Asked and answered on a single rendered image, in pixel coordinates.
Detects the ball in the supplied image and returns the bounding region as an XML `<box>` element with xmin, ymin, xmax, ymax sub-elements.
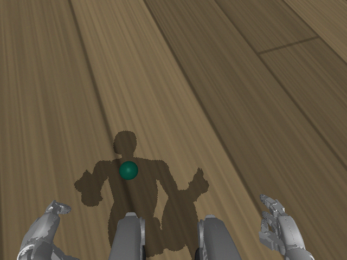
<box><xmin>119</xmin><ymin>161</ymin><xmax>138</xmax><ymax>180</ymax></box>

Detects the left robot arm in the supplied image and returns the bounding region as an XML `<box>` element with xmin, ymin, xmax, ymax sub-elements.
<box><xmin>17</xmin><ymin>240</ymin><xmax>53</xmax><ymax>260</ymax></box>

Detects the right robot arm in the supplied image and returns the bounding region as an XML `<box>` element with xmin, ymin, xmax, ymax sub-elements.
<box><xmin>284</xmin><ymin>249</ymin><xmax>314</xmax><ymax>260</ymax></box>

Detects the left robot hand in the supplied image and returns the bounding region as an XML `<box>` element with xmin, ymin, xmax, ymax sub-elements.
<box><xmin>20</xmin><ymin>200</ymin><xmax>80</xmax><ymax>260</ymax></box>

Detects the right robot hand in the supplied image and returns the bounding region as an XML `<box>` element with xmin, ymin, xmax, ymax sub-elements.
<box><xmin>259</xmin><ymin>194</ymin><xmax>306</xmax><ymax>256</ymax></box>

